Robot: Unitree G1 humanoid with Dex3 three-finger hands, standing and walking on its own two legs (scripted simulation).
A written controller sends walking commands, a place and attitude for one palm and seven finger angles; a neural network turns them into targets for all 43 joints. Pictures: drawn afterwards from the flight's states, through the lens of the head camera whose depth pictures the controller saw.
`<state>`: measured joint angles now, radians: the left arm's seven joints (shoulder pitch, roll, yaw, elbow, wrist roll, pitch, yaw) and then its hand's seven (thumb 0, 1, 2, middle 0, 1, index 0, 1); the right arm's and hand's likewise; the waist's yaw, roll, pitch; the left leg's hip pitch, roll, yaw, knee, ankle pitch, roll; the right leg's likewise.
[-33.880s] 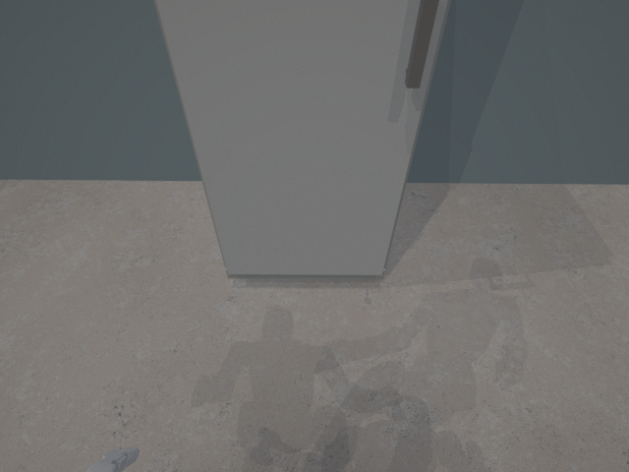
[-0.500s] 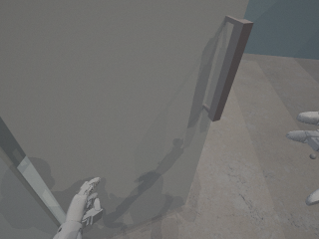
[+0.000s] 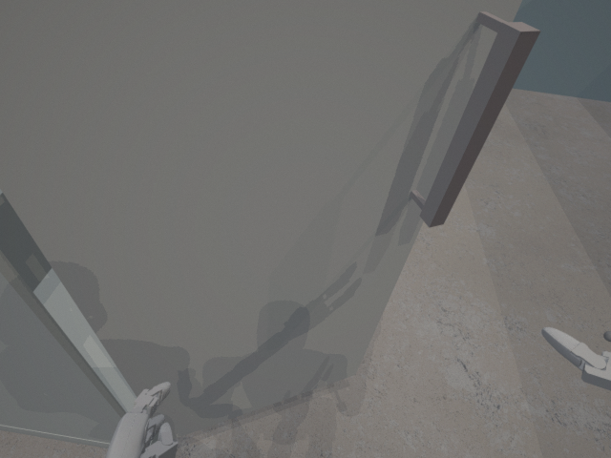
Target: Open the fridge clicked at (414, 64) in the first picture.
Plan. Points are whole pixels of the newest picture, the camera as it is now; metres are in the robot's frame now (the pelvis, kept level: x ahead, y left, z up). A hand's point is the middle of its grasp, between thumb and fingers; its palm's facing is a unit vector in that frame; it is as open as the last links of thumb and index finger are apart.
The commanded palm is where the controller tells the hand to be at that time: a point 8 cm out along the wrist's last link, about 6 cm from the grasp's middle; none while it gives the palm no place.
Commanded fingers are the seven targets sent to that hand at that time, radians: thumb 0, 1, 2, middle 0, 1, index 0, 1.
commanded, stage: draw the hand back to the body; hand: right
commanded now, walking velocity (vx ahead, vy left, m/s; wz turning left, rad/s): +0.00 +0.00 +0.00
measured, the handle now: (455, 133) +0.47 -0.19 +0.23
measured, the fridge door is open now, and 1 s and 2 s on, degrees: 62 62 62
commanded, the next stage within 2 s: step back with the hand held close in 0.68 s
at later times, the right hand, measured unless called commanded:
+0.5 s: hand (580, 363) +0.18 -0.26 +0.15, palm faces +0.47 +0.78 -0.41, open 7.6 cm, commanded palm +0.14 -0.29 +0.18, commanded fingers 0.00 -0.90 -0.90 0.20 0.30 0.20 0.30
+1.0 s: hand (578, 350) +0.20 -0.26 +0.15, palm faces +0.40 +0.79 -0.47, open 7.4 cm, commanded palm +0.13 -0.31 +0.18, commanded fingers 0.00 -0.90 -0.90 0.20 0.30 0.20 0.30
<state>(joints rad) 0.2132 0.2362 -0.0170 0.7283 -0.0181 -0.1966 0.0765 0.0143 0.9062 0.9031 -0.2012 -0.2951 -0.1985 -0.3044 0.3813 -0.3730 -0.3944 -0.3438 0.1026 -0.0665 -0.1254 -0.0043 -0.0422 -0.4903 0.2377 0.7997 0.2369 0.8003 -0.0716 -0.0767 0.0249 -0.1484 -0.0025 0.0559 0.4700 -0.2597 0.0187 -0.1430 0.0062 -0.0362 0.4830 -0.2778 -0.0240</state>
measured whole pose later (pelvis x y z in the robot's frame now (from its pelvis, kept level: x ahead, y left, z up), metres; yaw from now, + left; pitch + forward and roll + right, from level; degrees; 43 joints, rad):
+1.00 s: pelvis -0.01 -0.01 +0.00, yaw +1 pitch -1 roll +1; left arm 0.16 0.24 -0.02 0.61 -0.02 -0.08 0.09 0.01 0.91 0.90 -0.20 -0.29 -0.20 -0.30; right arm 0.47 -0.37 -0.35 -0.39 0.06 -0.13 -0.12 0.02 -0.89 -0.90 0.21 0.30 0.21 0.30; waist -0.03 -0.08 0.06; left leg -0.21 0.00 0.05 0.45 -0.22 0.01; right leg -0.21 0.00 -0.05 0.48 -0.25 -0.03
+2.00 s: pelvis -0.12 -0.01 -0.01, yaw +2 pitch +2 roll +2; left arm 0.13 0.19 0.00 0.56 -0.03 -0.03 0.10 0.01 0.91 0.90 -0.20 -0.30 -0.20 -0.30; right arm 0.60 -0.46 -0.36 -0.61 0.05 -0.19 -0.13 0.02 -0.88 -0.90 0.22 0.30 0.22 0.30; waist -0.01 -0.02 0.04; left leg -0.27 -0.04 0.00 0.55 -0.31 0.02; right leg -0.48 -0.02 -0.01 0.78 -0.33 0.01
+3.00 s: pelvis -0.34 -0.02 -0.02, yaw -3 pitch -3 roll +0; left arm 0.22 0.20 0.02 0.68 -0.03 -0.09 0.06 0.01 0.91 0.90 -0.20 -0.29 -0.20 -0.30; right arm 0.52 -0.43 -0.44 -0.45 0.06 -0.18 -0.14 0.01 -0.89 -0.90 0.21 0.30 0.21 0.30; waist 0.00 -0.03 0.04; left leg -0.32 0.00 0.12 0.63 -0.25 0.07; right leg -0.38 -0.04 -0.03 1.03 -0.46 -0.01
